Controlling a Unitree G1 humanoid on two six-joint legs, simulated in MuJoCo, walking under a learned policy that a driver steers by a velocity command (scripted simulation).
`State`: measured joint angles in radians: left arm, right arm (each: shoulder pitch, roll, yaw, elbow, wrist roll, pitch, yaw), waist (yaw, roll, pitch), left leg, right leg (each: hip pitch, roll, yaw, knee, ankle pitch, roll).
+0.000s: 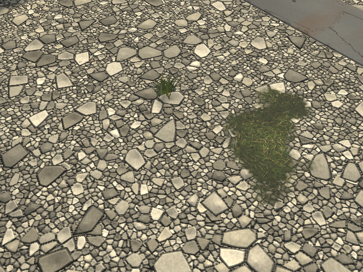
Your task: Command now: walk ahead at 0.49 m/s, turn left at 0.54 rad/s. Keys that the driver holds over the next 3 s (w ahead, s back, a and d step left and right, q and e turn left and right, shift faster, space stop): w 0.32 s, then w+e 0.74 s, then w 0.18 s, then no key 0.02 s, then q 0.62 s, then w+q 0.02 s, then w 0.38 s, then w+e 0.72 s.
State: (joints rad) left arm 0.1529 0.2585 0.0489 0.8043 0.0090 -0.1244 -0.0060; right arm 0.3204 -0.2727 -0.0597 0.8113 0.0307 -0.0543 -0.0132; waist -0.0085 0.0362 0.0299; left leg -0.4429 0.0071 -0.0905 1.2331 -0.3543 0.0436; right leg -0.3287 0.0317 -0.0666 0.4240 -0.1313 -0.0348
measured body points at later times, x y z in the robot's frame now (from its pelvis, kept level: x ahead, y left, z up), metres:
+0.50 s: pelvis +0.26 +0.08 +0.00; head +0.29 +0.10 +0.45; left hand +0.30 +0.36 -0.14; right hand +0.41 -0.17 -0.09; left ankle +0.30 +0.17 -0.74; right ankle +0.20 -0.09 -0.64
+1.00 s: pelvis +0.53 +0.03 -0.02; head +0.57 +0.01 +0.43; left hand +0.75 +0.25 -0.12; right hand +0.53 -0.26 -0.15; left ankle +0.37 +0.19 -0.63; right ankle +0.59 -0.05 -0.74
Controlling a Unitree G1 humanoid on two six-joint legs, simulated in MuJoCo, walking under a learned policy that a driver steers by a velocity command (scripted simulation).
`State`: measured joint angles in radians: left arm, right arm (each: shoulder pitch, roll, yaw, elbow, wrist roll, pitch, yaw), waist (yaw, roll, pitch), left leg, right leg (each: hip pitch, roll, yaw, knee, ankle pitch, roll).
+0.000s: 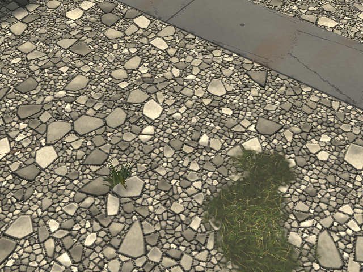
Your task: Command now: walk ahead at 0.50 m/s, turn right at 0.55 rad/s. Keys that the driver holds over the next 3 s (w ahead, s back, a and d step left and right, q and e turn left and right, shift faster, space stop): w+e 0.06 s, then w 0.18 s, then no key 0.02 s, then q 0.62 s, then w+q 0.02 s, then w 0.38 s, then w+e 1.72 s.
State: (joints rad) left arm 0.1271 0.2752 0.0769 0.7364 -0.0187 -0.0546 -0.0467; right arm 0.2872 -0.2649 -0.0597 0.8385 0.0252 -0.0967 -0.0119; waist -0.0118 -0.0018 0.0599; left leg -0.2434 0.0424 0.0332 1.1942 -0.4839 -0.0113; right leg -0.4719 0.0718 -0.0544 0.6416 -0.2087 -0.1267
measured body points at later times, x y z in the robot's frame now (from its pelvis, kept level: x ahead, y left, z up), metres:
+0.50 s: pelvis +0.27 +0.03 +0.01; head +0.31 +0.03 +0.45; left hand +0.37 +0.30 -0.12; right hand +0.44 -0.23 -0.09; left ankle +0.39 +0.11 -0.72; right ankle +0.11 -0.07 -0.63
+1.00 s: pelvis +0.34 -0.01 +0.03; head +0.36 -0.03 +0.47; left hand +0.40 +0.29 -0.06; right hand +0.54 -0.26 -0.08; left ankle +0.32 +0.13 -0.64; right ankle +0.37 -0.12 -0.72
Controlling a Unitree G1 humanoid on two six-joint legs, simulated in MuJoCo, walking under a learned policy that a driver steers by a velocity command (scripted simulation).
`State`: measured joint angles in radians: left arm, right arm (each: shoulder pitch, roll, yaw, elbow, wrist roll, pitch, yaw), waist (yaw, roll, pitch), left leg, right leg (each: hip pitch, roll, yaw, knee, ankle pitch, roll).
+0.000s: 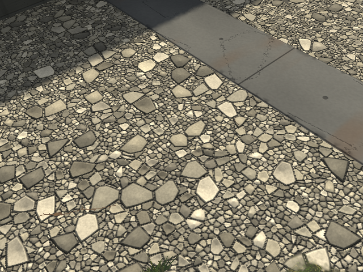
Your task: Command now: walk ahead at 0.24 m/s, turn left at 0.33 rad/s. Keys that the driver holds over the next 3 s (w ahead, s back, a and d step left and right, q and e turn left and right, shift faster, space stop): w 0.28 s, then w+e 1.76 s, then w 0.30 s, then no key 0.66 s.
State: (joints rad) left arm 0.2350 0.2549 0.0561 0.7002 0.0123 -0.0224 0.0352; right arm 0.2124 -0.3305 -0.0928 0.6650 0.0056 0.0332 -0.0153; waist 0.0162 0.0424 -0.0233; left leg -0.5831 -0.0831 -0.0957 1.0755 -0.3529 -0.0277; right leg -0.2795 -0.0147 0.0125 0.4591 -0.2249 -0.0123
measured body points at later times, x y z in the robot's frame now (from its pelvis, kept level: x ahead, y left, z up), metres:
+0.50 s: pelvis +0.14 +0.06 +0.00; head +0.15 +0.07 +0.45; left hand +0.26 +0.33 -0.11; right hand +0.19 -0.21 -0.11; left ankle +0.06 +0.15 -0.74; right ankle +0.23 -0.11 -0.66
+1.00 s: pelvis +0.40 -0.02 +0.00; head +0.43 -0.04 +0.45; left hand +0.57 +0.22 -0.10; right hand +0.50 -0.32 -0.09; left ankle +0.54 +0.15 -0.66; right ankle +0.40 -0.08 -0.74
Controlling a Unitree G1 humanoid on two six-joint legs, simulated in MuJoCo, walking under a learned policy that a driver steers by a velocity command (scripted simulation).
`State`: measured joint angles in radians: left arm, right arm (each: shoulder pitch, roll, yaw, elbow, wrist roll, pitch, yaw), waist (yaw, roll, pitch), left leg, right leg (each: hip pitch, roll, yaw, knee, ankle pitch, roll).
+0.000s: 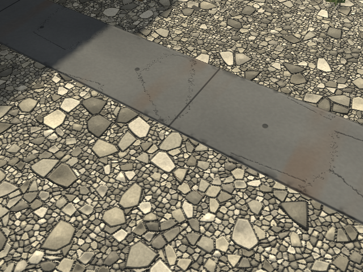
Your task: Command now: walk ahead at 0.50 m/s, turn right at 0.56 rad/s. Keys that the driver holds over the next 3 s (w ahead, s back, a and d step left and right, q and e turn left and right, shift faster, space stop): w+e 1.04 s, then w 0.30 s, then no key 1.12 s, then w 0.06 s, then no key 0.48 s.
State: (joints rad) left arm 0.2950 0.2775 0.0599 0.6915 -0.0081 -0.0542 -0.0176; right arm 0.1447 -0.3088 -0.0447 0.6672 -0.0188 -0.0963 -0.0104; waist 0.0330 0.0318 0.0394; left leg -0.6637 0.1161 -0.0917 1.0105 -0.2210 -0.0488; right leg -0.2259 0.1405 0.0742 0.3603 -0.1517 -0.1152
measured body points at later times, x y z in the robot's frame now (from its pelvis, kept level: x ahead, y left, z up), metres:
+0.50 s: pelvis +0.27 +0.04 +0.00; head +0.29 +0.04 +0.45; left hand +0.51 +0.26 -0.09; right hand +0.25 -0.25 -0.11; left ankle +0.28 +0.15 -0.74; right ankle +0.29 -0.12 -0.66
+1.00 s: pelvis +0.50 -0.12 +0.00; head +0.52 -0.16 +0.45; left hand +0.73 +0.06 -0.10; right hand +0.50 -0.45 -0.09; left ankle +0.68 -0.01 -0.67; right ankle +0.47 -0.18 -0.74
